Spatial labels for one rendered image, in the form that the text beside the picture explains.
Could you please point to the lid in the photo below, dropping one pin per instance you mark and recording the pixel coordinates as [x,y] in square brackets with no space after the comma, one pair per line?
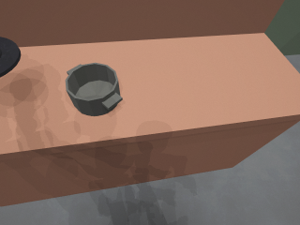
[10,55]

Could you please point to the table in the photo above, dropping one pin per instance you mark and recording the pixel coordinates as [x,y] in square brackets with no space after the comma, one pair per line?
[203,88]

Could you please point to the pot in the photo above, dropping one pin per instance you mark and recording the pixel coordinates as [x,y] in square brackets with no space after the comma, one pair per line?
[93,88]

